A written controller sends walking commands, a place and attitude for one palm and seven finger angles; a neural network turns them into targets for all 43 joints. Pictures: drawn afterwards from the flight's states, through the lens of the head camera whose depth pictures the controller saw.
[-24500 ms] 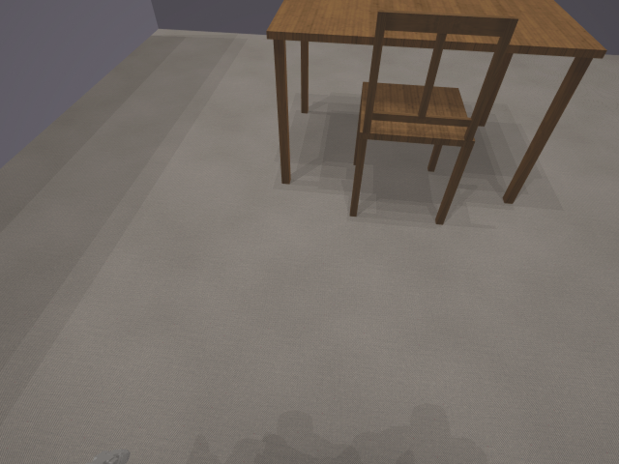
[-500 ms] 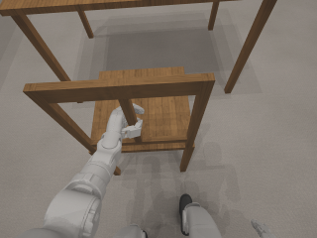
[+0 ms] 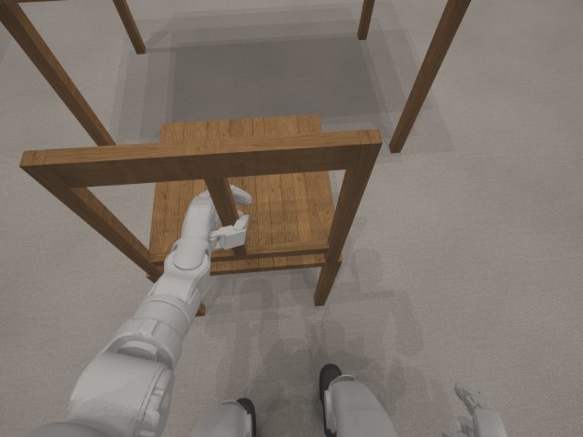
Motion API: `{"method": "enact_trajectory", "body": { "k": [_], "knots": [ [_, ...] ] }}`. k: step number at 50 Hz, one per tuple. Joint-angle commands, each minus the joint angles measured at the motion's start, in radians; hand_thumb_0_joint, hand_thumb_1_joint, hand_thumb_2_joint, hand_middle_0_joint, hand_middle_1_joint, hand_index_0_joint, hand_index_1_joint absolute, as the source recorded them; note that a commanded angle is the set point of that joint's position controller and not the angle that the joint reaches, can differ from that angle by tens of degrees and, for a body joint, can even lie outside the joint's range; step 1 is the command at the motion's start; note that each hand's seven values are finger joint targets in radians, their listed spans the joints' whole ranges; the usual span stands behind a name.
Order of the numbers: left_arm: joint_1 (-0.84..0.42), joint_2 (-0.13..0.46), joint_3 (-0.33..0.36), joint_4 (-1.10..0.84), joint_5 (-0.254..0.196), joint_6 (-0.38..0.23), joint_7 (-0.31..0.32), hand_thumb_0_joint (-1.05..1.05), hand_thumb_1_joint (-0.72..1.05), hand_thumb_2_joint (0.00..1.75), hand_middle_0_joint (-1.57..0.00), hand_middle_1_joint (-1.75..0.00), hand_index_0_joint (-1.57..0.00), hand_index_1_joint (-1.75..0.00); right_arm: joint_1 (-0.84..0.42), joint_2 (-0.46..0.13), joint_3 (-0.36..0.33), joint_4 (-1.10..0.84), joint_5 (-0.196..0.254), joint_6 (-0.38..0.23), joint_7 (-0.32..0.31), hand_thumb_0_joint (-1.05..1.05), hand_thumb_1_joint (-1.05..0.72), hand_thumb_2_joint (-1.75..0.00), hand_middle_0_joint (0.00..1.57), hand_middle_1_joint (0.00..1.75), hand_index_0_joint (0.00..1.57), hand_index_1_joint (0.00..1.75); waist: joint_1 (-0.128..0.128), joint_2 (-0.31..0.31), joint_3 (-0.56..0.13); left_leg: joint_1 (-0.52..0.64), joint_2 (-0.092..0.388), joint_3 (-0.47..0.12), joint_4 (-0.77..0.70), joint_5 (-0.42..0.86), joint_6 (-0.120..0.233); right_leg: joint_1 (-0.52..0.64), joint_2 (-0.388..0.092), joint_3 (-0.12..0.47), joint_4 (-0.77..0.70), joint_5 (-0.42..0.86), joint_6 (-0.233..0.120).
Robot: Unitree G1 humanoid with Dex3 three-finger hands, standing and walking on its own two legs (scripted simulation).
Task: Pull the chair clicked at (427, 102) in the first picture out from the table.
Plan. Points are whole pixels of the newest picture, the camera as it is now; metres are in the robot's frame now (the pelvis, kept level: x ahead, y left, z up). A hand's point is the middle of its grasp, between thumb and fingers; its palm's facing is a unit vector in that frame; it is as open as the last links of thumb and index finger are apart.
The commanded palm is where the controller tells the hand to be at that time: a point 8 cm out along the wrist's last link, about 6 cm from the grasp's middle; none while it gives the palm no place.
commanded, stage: step backward, pulling the chair out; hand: left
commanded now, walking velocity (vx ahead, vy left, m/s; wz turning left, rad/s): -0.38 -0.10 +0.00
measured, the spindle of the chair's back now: (230, 219) +0.43 +0.08 -0.08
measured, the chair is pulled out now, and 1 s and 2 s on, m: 0.41 0.52 0.69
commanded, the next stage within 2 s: stop walking, hand still on the chair in 2.00 s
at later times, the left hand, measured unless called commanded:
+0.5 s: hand (234, 266) +0.34 +0.07 -0.05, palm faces -0.12 -0.98 -0.15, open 5.6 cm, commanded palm +0.34 +0.13 -0.05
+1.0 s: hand (230, 304) +0.29 +0.08 -0.05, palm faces -0.10 -0.98 -0.17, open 5.6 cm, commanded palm +0.29 +0.13 -0.05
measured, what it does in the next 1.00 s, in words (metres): steps on the spot: left foot, then right foot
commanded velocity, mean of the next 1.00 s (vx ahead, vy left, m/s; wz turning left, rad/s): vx -0.38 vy -0.05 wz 0.00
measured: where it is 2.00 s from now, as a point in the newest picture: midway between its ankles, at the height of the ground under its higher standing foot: outside the picture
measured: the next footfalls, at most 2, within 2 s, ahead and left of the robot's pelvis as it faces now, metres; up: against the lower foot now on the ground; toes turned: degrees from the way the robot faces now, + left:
left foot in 0.40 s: -0.04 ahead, +0.15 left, +0.00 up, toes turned +2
right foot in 0.56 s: +0.06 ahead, -0.13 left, +0.00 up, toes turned -3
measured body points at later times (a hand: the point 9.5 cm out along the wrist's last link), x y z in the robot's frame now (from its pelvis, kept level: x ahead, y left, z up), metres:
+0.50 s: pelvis -0.04 +0.00 +0.00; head +0.05 -0.01 +0.43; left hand +0.34 +0.12 -0.04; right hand +0.03 -0.28 -0.13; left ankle -0.08 +0.13 -0.73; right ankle +0.07 -0.13 -0.72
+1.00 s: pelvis -0.10 -0.01 +0.00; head +0.00 -0.02 +0.44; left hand +0.29 +0.13 -0.04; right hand -0.02 -0.26 -0.14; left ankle -0.08 +0.15 -0.73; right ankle -0.06 -0.12 -0.73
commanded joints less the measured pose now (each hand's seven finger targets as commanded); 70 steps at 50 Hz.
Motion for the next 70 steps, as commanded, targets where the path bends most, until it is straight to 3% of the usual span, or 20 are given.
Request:
{"method": "enact_trajectory", "body": {
  "k": [1,5,8,11,16,19,23,25,28,30,33,37,40,45,49,52,55,62,67,70],
  "knots": [
    [-0.246,0.098,0.020,-0.249,0.021,-0.095,-0.003,0.00,0.90,0.90,-0.50,-1.45,-0.50,-1.45,0.066,-0.129,-0.042,-0.094,-0.014,-0.006,0.000,0.00,-0.90,-0.90,0.20,0.30,0.20,0.30,0.061,0.195,-0.590,0.076,0.240,-0.129,-0.121,0.459,0.071,0.384,-0.022,0.001,0.149,0.063,-0.021],
    [-0.303,0.129,0.030,-0.228,0.022,-0.111,0.002,0.00,0.90,0.90,-0.50,-1.45,-0.50,-1.45,0.080,-0.125,-0.047,-0.071,-0.005,-0.020,-0.003,0.00,-0.90,-0.90,0.20,0.30,0.20,0.30,0.056,0.116,-0.541,-0.004,0.214,-0.093,-0.070,0.253,0.054,0.375,-0.059,0.044,0.116,0.120,-0.036],
    [-0.308,0.173,0.044,-0.174,0.024,-0.130,0.011,0.00,0.90,0.90,-0.50,-1.45,-0.50,-1.45,0.122,-0.100,-0.049,-0.029,0.007,-0.043,-0.009,0.00,-0.90,-0.90,0.20,0.30,0.20,0.30,0.049,-0.105,-0.579,0.083,0.047,0.000,0.136,-0.105,-0.008,0.255,-0.210,0.215,-0.135,0.084,-0.081],
    [-0.264,0.199,0.064,-0.086,0.033,-0.110,0.015,0.00,0.90,0.90,-0.50,-1.45,-0.50,-1.45,0.105,-0.115,-0.046,-0.005,0.010,-0.060,-0.005,0.00,-0.90,-0.90,0.20,0.30,0.20,0.30,0.093,-0.150,-0.569,0.002,-0.012,-0.093,0.415,-0.322,-0.010,0.276,-0.319,0.315,-0.245,0.024,-0.159],
    [-0.273,0.170,0.067,-0.082,0.027,-0.086,0.017,0.00,0.90,0.90,-0.50,-1.45,-0.50,-1.45,0.103,-0.118,-0.009,0.014,0.007,-0.070,-0.012,0.00,-0.90,-0.90,0.20,0.30,0.20,0.30,0.077,-0.092,-0.608,0.033,0.009,-0.069,0.100,-0.219,-0.014,0.430,-0.245,0.132,-0.107,0.367,-0.114],
    [-0.290,0.121,0.021,-0.121,0.015,-0.078,0.011,0.00,0.90,0.90,-0.50,-1.45,-0.50,-1.45,0.127,-0.141,-0.017,0.007,0.011,-0.066,-0.025,0.00,-0.90,-0.90,0.20,0.30,0.20,0.30,0.054,-0.063,-0.626,0.140,0.071,-0.047,-0.175,0.079,0.004,0.413,-0.177,0.077,-0.019,0.303,-0.049],
    [-0.377,0.049,-0.018,-0.240,0.021,-0.090,-0.006,0.00,0.90,0.90,-0.50,-1.45,-0.50,-1.45,0.076,-0.130,-0.031,-0.063,-0.020,-0.043,-0.006,0.00,-0.90,-0.90,0.20,0.30,0.20,0.30,0.059,0.299,-0.557,0.103,0.260,-0.143,-0.160,0.514,0.077,0.320,-0.050,-0.002,0.224,0.022,-0.016],
    [-0.361,0.067,0.003,-0.229,0.021,-0.089,-0.001,0.00,0.90,0.90,-0.50,-1.45,-0.50,-1.45,0.095,-0.134,-0.039,-0.054,-0.018,-0.041,0.003,0.00,-0.90,-0.90,0.20,0.30,0.20,0.30,0.066,0.253,-0.505,0.118,0.296,-0.169,-0.137,0.583,0.098,0.283,-0.021,-0.002,0.222,-0.128,-0.028],
    [-0.371,0.073,0.017,-0.178,0.037,-0.111,0.007,0.00,0.90,0.90,-0.50,-1.45,-0.50,-1.45,0.155,-0.130,-0.055,-0.023,-0.012,-0.046,0.017,0.00,-0.90,-0.90,0.20,0.30,0.20,0.30,0.051,0.054,-0.569,0.220,0.222,-0.100,0.139,0.765,0.030,0.395,-0.076,0.042,-0.011,0.414,-0.073],
    [-0.335,0.125,0.049,-0.096,0.023,-0.112,0.012,0.00,0.90,0.90,-0.50,-1.45,-0.50,-1.45,0.170,-0.140,-0.056,-0.002,-0.001,-0.056,0.003,0.00,-0.90,-0.90,0.20,0.30,0.20,0.30,0.054,-0.156,-0.633,0.032,0.059,-0.041,0.333,0.001,-0.038,0.603,-0.263,0.211,-0.022,1.018,-0.199],
    [-0.310,0.136,0.052,-0.071,0.033,-0.086,0.002,0.00,0.90,0.90,-0.50,-1.45,-0.50,-1.45,0.092,-0.116,-0.033,-0.017,0.005,-0.067,0.006,0.00,-0.90,-0.90,0.20,0.30,0.20,0.30,0.088,-0.078,-0.565,-0.004,0.051,-0.130,0.354,-0.294,-0.026,0.414,-0.333,0.191,-0.084,0.632,-0.184],
    [-0.274,0.136,0.040,-0.117,0.019,-0.070,0.013,0.00,0.90,0.90,-0.50,-1.45,-0.50,-1.45,0.090,-0.119,-0.005,-0.004,-0.001,-0.055,-0.012,0.00,-0.90,-0.90,0.20,0.30,0.20,0.30,0.069,-0.036,-0.635,0.069,0.051,-0.049,-0.021,-0.046,-0.027,0.486,-0.227,0.079,-0.007,0.541,-0.090],
    [-0.257,0.089,0.004,-0.173,-0.003,-0.062,0.011,0.00,0.90,0.90,-0.50,-1.45,-0.50,-1.45,0.096,-0.169,-0.035,-0.037,0.005,-0.036,-0.018,0.00,-0.90,-0.90,0.20,0.30,0.20,0.30,0.054,0.033,-0.636,0.191,0.214,-0.161,-0.126,0.458,0.052,0.386,-0.073,0.001,0.072,0.305,-0.010],
    [-0.299,0.087,0.022,-0.236,0.025,-0.094,0.002,0.00,0.90,0.90,-0.50,-1.45,-0.50,-1.45,0.057,-0.130,-0.035,-0.069,-0.023,-0.025,0.014,0.00,-0.90,-0.90,0.20,0.30,0.20,0.30,0.070,0.254,-0.500,0.056,0.328,-0.194,-0.154,0.493,0.127,0.310,-0.010,-0.017,0.223,-0.234,-0.020],
    [-0.338,0.094,0.009,-0.193,0.050,-0.139,0.007,0.00,0.90,0.90,-0.50,-1.45,-0.50,-1.45,0.156,-0.123,-0.048,-0.014,-0.013,-0.044,0.025,0.00,-0.90,-0.90,0.20,0.30,0.20,0.30,0.033,0.069,-0.612,0.265,0.222,-0.091,0.109,0.720,0.040,0.420,-0.087,0.046,-0.066,0.485,-0.055],
    [-0.287,0.178,0.066,-0.103,0.038,-0.113,0.009,0.00,0.90,0.90,-0.50,-1.45,-0.50,-1.45,0.089,-0.120,-0.040,-0.024,0.003,-0.059,0.001,0.00,-0.90,-0.90,0.20,0.30,0.20,0.30,0.071,-0.142,-0.634,-0.018,0.037,-0.091,0.333,-0.226,-0.029,0.564,-0.317,0.196,-0.052,0.936,-0.166],
    [-0.288,0.180,0.062,-0.115,0.040,-0.092,0.008,0.00,0.90,0.90,-0.50,-1.45,-0.50,-1.45,0.047,-0.115,-0.013,-0.006,-0.008,-0.061,-0.001,0.00,-0.90,-0.90,0.20,0.30,0.20,0.30,0.079,0.008,-0.586,-0.020,0.038,-0.119,0.304,-0.237,-0.024,0.492,-0.329,0.150,-0.060,0.760,-0.172],
    [-0.247,0.116,0.018,-0.163,0.006,-0.043,0.010,0.00,0.90,0.90,-0.50,-1.45,-0.50,-1.45,0.084,-0.145,-0.015,-0.036,0.007,-0.029,-0.026,0.00,-0.90,-0.90,0.20,0.30,0.20,0.30,0.061,-0.122,-0.652,0.124,0.098,-0.062,-0.112,0.167,-0.016,0.548,-0.219,0.057,0.033,0.672,-0.080],
    [-0.320,0.026,-0.030,-0.275,0.031,-0.076,-0.010,0.00,0.90,0.90,-0.50,-1.45,-0.50,-1.45,0.065,-0.128,-0.033,-0.080,-0.041,-0.004,0.023,0.00,-0.90,-0.90,0.20,0.30,0.20,0.30,0.046,0.363,-0.582,0.322,0.335,-0.210,-0.148,0.919,0.125,0.187,-0.016,-0.019,0.291,-0.285,-0.019],
    [-0.292,0.043,0.000,-0.227,0.026,-0.089,-0.001,0.00,0.90,0.90,-0.50,-1.45,-0.50,-1.45,0.097,-0.128,-0.044,-0.065,-0.028,-0.012,0.042,0.00,-0.90,-0.90,0.20,0.30,0.20,0.30,0.060,0.222,-0.511,0.361,0.375,-0.215,-0.081,0.967,0.160,0.135,0.003,-0.002,0.267,-0.343,-0.038]
  ]
}}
